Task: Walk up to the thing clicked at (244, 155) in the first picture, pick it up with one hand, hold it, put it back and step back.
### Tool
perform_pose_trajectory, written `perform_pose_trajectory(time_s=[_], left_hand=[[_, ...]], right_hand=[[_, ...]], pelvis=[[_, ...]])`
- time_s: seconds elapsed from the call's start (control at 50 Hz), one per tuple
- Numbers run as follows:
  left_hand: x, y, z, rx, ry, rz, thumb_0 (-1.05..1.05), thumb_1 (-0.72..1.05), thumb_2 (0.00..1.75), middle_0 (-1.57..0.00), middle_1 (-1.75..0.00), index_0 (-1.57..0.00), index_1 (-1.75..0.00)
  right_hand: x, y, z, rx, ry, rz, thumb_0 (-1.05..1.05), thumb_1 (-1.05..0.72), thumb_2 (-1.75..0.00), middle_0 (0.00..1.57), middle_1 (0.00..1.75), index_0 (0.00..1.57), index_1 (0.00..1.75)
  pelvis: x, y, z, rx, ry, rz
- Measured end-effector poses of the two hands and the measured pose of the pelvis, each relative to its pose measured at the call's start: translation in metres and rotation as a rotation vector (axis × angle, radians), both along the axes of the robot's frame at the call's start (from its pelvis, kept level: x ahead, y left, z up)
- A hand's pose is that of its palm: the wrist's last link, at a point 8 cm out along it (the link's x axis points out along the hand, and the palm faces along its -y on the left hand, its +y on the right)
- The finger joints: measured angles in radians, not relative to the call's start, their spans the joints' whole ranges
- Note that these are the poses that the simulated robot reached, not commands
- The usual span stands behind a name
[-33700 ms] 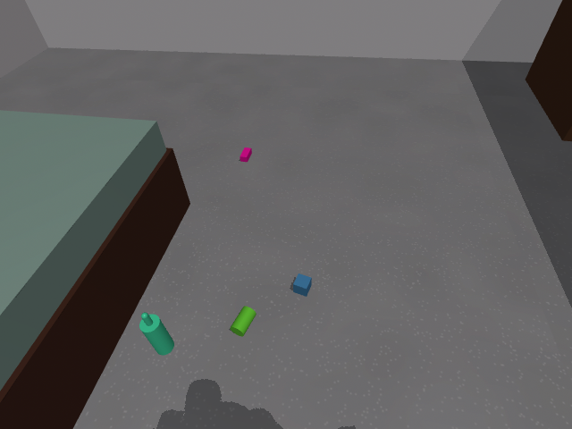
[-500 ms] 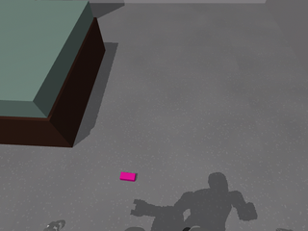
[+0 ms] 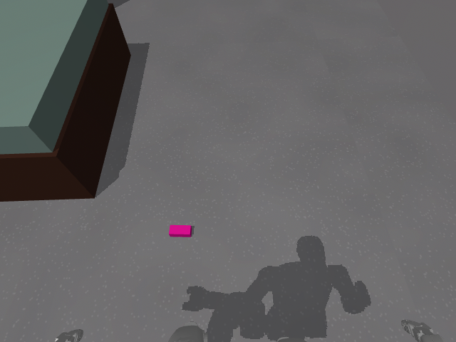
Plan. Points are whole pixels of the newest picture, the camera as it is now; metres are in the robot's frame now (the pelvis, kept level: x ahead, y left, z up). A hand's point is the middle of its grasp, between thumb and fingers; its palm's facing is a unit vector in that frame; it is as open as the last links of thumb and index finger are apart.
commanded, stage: walk up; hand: left
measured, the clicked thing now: (180, 231) +0.59 +0.25 -0.73
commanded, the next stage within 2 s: stand in 1.96 s
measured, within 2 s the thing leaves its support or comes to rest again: neither
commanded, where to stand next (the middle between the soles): +0.21 +0.00 m, yaw +3 degrees
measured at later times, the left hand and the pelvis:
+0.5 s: hand out of the picture -0.05 +0.25 -0.14, palm faces +0.08 -0.94 -0.33, open 7.4 cm; pelvis -0.13 -0.02 +0.02, yaw +3 degrees
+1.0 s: hand out of the picture -0.15 +0.22 -0.11, palm faces +0.09 -0.90 -0.43, open 7.4 cm; pelvis -0.18 -0.06 +0.02, yaw +4 degrees
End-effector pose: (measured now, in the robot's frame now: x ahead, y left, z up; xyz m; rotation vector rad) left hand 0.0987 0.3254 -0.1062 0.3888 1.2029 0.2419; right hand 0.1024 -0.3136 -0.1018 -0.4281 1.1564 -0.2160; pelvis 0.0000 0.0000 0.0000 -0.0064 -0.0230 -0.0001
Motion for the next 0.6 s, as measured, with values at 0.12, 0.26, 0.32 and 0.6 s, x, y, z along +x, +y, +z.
perform_pose_trajectory(time_s=[0.12, 0.26, 0.32, 0.6], left_hand=[[-0.037, -0.031, 0.019, -0.025, -0.024, -0.005, 0.00, 0.90, 0.90, -0.21, -0.30, -0.21, -0.30], [-0.062, -0.036, 0.025, -0.020, -0.102, 0.003, 0.00, 0.90, 0.90, -0.21, -0.30, -0.21, -0.30], [-0.074, -0.031, 0.016, -0.033, -0.154, 0.015, 0.00, 0.90, 0.90, -0.21, -0.30, -0.21, -0.30], [-0.215, -0.041, 0.003, -0.084, 0.020, 0.079, 0.00, 0.90, 0.90, -0.21, -0.30, -0.21, -0.30]], right_hand=[[-0.013, -0.015, 0.005, 0.026, -0.035, -0.020, 0.01, -0.90, -0.90, 0.20, 0.30, 0.21, 0.30], [-0.046, -0.017, 0.012, 0.001, -0.031, 0.037, 0.01, -0.90, -0.90, 0.20, 0.30, 0.21, 0.30], [-0.066, -0.012, 0.009, -0.018, -0.005, 0.074, 0.01, -0.90, -0.90, 0.20, 0.30, 0.21, 0.30], [-0.145, -0.018, 0.041, 0.004, -0.077, 0.061, 0.01, -0.90, -0.90, 0.21, 0.30, 0.21, 0.30]], pelvis=[[-0.025, -0.014, 0.011, 0.029, -0.008, 0.001], [-0.062, -0.017, 0.014, 0.021, 0.012, 0.041], [-0.083, -0.015, 0.006, 0.002, 0.004, 0.078], [-0.154, -0.034, 0.021, -0.009, -0.021, 0.022]])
